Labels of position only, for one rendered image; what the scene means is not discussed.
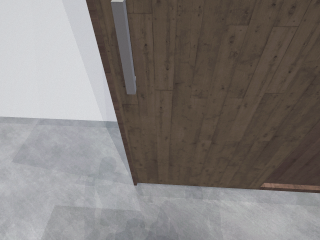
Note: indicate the handle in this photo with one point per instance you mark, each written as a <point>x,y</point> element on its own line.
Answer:
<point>120,17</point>

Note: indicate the wardrobe door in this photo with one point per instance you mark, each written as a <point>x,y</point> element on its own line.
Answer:
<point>225,89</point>
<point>302,166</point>

